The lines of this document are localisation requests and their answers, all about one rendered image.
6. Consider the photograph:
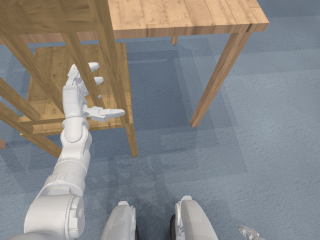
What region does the table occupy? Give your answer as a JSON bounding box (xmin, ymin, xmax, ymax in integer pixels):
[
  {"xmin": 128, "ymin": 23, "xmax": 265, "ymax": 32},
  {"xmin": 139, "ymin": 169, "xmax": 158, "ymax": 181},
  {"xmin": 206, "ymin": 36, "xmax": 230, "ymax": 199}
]
[{"xmin": 0, "ymin": 0, "xmax": 269, "ymax": 149}]

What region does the chair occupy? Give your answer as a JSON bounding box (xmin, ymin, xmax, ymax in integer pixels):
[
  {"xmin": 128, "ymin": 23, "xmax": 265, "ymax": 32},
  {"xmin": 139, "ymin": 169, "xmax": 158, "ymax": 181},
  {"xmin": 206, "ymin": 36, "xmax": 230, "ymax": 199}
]
[{"xmin": 0, "ymin": 0, "xmax": 138, "ymax": 159}]

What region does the left robot shin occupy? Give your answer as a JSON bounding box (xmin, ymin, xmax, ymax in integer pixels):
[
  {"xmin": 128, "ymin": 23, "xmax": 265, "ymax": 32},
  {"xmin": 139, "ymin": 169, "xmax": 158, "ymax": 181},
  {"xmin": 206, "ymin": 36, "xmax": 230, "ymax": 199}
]
[{"xmin": 118, "ymin": 201, "xmax": 135, "ymax": 240}]

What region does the robot left upper arm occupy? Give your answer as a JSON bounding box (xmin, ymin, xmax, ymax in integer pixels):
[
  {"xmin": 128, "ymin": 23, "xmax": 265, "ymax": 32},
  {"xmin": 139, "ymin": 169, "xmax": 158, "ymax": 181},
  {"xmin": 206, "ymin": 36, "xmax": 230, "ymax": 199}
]
[{"xmin": 6, "ymin": 194, "xmax": 85, "ymax": 240}]

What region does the robot right hand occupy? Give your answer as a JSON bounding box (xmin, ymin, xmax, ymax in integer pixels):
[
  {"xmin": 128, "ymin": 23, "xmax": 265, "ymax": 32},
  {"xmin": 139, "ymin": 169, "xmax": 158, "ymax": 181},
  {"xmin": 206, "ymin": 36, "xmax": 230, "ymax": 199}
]
[{"xmin": 238, "ymin": 225, "xmax": 265, "ymax": 240}]

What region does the robot left hand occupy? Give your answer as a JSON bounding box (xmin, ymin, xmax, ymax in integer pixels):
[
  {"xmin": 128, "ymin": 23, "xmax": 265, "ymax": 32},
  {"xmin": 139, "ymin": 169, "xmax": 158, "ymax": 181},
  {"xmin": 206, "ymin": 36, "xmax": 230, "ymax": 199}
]
[{"xmin": 62, "ymin": 62, "xmax": 125, "ymax": 122}]

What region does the robot shin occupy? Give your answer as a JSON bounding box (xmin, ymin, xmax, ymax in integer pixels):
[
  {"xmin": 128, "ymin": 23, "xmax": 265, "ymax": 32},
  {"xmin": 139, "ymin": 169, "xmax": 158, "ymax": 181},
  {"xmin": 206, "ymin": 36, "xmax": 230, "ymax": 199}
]
[
  {"xmin": 175, "ymin": 195, "xmax": 192, "ymax": 240},
  {"xmin": 118, "ymin": 201, "xmax": 135, "ymax": 240}
]

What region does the left robot forearm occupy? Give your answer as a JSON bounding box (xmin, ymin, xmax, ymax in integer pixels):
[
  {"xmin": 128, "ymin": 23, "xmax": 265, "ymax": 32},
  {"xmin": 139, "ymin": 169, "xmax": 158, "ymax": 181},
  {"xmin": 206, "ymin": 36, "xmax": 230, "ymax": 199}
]
[{"xmin": 24, "ymin": 116, "xmax": 92, "ymax": 233}]

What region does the right robot shin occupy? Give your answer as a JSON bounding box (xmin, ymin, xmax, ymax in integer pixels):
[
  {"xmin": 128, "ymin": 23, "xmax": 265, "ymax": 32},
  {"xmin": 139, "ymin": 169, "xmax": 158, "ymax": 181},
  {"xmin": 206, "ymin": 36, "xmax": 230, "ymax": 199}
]
[{"xmin": 175, "ymin": 195, "xmax": 192, "ymax": 240}]

